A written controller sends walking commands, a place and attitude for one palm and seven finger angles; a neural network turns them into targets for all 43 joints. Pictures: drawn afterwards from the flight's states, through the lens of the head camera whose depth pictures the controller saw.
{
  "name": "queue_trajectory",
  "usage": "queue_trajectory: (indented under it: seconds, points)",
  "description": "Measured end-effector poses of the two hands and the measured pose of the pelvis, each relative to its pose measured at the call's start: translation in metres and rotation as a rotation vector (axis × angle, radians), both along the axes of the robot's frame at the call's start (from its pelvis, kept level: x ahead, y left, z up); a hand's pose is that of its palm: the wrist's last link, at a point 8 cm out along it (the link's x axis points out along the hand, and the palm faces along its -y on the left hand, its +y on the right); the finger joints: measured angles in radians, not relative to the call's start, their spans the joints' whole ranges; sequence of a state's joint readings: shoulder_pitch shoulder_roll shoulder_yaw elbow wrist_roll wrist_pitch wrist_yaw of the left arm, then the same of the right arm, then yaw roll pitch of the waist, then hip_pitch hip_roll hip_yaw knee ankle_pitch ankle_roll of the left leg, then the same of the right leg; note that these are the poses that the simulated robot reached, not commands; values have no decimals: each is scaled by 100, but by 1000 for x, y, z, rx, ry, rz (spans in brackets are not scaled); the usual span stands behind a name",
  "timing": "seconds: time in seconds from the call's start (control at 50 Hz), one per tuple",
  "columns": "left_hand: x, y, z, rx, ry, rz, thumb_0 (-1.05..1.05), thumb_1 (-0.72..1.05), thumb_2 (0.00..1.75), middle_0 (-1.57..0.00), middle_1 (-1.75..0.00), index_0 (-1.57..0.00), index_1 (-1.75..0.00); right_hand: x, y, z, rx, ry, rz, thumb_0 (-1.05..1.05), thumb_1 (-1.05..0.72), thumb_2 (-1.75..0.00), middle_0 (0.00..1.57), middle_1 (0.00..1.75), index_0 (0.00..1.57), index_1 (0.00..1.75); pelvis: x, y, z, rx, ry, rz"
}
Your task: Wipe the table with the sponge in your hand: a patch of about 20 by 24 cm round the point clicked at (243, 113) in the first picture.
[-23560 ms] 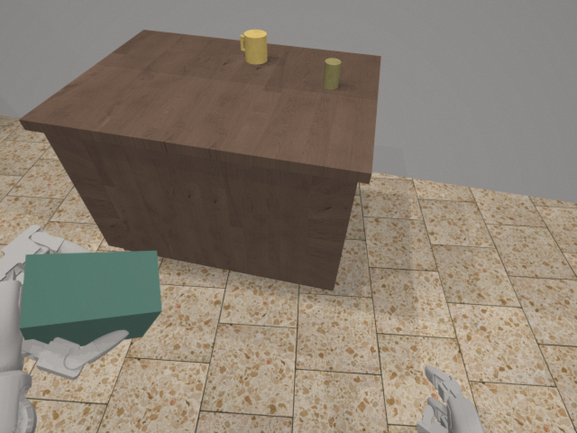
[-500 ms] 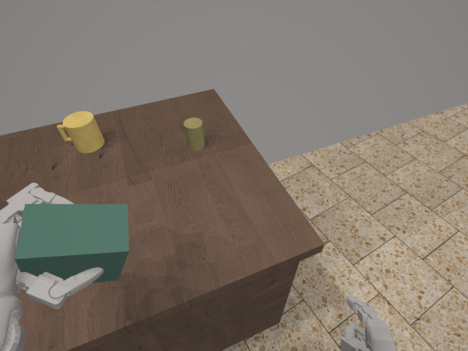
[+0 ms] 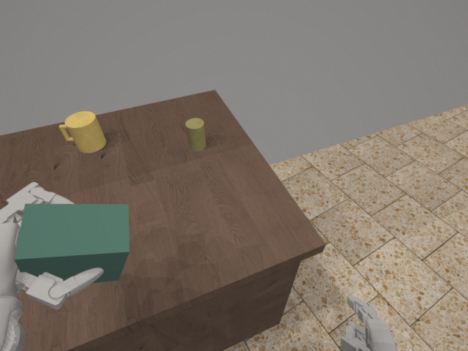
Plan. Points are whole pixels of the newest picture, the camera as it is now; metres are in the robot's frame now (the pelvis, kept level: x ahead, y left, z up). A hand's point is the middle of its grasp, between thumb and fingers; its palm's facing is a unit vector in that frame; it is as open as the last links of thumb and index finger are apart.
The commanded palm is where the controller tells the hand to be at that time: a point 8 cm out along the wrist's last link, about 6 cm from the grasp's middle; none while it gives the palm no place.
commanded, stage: come to a stop and stand still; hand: left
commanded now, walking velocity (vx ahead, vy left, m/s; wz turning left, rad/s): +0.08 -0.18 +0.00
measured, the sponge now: (93, 246) +0.22 +0.20 +0.14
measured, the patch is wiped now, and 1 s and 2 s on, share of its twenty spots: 0.00 0.00 0.00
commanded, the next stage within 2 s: look again from close up in 1.24 s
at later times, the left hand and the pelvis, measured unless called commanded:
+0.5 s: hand (30, 253) +0.20 +0.26 +0.17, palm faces +0.37 -0.84 -0.40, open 10.5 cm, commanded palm +0.14 +0.29 +0.18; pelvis -0.03 +0.01 +0.00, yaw -2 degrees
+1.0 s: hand out of the picture +0.20 +0.32 +0.16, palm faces +0.35 -0.86 -0.36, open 10.5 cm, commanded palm +0.14 +0.35 +0.18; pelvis -0.03 +0.08 +0.01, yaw -2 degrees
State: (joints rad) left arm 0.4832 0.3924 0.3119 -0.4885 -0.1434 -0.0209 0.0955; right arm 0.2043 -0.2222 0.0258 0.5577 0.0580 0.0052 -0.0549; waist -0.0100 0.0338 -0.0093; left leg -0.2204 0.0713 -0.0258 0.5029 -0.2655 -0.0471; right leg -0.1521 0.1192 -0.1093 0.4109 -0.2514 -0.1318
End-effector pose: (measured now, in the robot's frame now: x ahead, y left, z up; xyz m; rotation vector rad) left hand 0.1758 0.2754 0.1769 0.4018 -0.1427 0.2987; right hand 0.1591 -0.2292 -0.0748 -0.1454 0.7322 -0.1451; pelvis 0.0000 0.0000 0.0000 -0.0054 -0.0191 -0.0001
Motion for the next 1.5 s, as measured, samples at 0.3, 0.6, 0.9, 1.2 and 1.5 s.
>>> queue_trajectory:
  seconds: [0.3,0.6,0.9,1.2,1.5]
  points:
    - [7,1,4,145,-105,-42,-1,-53,103,-67,-136,-69,-135,-32,-15,-12,-8,-42,12,1,-90,-90,20,30,20,30,-25,1,-14,23,-7,-26]
    - [-19,42,3,35,-194,35,-1,-53,103,-67,-136,-69,-135,-50,26,5,-58,3,50,2,-91,-90,20,30,20,30,-35,27,3,2,-4,-32]
    - [-23,78,0,61,-147,-14,-1,-53,103,-67,-136,-69,-135,-18,78,29,-77,-99,113,1,-90,-90,20,30,20,30,-31,65,7,-16,9,-28]
    - [-8,95,-1,86,-120,-59,-1,-53,103,-67,-136,-69,-135,-28,101,18,-67,-23,90,1,-90,-90,21,30,20,30,-24,89,7,-16,15,-26]
    - [-16,94,-4,78,-95,-30,-1,-53,103,-67,-136,-69,-135,-27,90,16,-75,-17,73,1,-90,-90,21,30,20,30,-25,86,7,-17,11,-20]
